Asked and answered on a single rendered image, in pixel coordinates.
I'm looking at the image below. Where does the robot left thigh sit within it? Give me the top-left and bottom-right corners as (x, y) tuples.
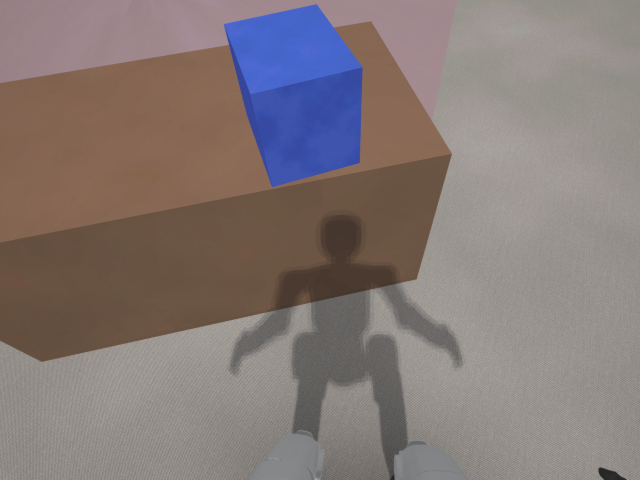
(249, 434), (325, 480)

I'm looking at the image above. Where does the pedestal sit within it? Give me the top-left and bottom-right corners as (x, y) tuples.
(0, 21), (452, 362)

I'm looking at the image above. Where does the right robot shin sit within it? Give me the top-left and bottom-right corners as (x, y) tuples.
(406, 440), (427, 448)

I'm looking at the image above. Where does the carton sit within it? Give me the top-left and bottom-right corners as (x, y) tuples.
(224, 4), (363, 187)

